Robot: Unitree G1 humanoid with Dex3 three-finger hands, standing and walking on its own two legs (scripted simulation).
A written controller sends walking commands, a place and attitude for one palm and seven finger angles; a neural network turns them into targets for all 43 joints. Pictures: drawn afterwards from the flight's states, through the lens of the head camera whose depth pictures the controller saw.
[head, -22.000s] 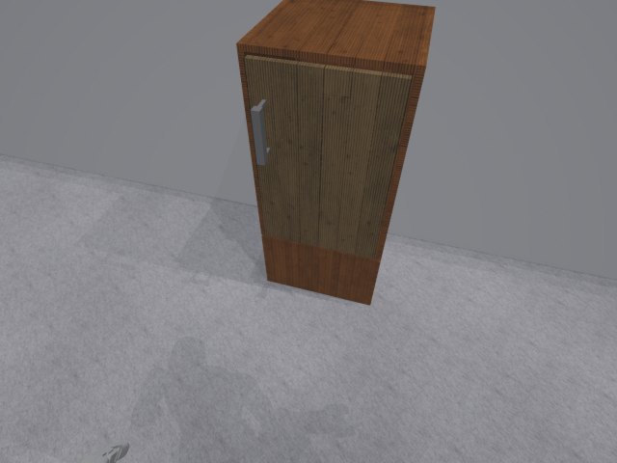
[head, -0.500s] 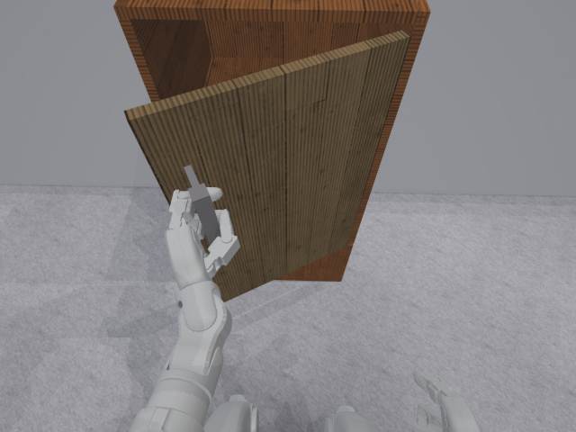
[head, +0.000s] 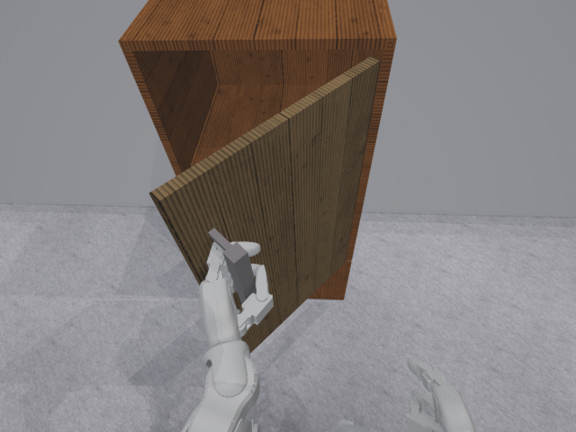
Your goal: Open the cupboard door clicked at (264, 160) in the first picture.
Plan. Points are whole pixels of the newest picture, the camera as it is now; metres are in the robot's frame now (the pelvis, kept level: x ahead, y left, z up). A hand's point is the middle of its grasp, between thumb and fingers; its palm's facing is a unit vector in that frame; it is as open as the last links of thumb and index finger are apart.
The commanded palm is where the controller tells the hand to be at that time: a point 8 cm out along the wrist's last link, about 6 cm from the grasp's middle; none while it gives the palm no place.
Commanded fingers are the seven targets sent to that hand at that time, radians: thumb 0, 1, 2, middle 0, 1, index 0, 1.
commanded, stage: open thumb and fingers to let go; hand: left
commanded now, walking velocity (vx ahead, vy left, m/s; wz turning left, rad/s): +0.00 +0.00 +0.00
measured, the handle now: (235, 271) +0.34 +0.09 +0.03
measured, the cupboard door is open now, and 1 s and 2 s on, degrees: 48 49 50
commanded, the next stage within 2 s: slide the hand sideways off the handle in 0.76 s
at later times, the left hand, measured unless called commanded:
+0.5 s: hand (257, 289) +0.31 +0.05 +0.04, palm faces +0.26 -0.96 -0.04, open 12.9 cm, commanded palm +0.26 +0.10 +0.03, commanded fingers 0.00 -0.50 0.30 -0.24 -0.85 -0.24 -0.85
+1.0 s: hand (256, 321) +0.26 +0.05 +0.03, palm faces -0.12 -0.99 -0.07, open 15.9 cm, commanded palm +0.24 +0.09 +0.03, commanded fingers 0.00 -0.50 0.30 -0.15 -0.30 -0.15 -0.30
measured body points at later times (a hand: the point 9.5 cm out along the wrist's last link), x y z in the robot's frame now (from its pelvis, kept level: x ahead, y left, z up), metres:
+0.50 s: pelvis +0.00 +0.00 +0.00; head +0.06 -0.03 +0.44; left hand +0.29 +0.10 +0.04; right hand +0.16 -0.22 -0.12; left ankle +0.03 +0.15 -0.66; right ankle -0.01 -0.05 -0.66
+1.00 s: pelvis -0.01 +0.02 -0.01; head +0.04 +0.00 +0.44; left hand +0.26 +0.10 +0.04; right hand +0.16 -0.19 -0.11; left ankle +0.03 +0.15 -0.66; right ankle -0.01 -0.05 -0.66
